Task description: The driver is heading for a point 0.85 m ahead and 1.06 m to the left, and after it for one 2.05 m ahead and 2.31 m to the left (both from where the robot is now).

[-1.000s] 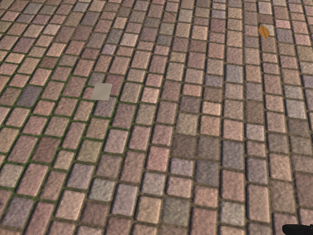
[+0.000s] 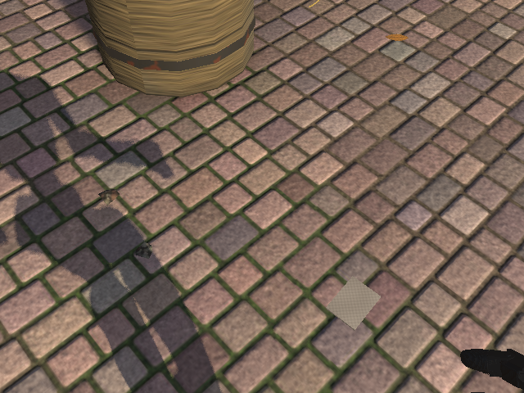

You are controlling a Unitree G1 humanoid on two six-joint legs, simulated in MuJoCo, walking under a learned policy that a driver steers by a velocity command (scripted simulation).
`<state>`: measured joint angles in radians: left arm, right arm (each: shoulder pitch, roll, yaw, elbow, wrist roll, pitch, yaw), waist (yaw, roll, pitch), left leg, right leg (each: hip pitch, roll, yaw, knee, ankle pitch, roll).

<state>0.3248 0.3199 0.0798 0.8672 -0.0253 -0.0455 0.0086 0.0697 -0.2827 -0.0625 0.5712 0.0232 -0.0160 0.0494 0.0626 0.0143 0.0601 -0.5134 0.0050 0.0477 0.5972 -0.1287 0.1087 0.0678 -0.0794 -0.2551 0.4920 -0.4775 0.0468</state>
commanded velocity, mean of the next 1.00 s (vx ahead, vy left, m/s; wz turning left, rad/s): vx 0.50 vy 0.00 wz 0.60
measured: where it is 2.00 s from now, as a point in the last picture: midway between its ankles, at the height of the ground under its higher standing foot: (124, 211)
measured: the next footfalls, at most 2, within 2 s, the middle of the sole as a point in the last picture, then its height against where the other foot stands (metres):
right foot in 0.48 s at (313, 376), level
left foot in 1.00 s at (172, 314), level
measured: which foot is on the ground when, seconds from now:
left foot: down 0.00-0.50, up 0.52-0.98, down 1.00-1.00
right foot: up 0.00-0.46, down 0.48-0.98, up 1.00-1.00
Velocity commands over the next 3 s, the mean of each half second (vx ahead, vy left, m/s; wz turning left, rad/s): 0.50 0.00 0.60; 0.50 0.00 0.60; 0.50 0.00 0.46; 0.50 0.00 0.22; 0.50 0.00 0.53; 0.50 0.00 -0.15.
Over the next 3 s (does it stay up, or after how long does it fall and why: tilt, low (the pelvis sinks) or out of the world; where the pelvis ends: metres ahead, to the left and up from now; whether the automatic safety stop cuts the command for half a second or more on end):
stays up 1.14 1.05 0.02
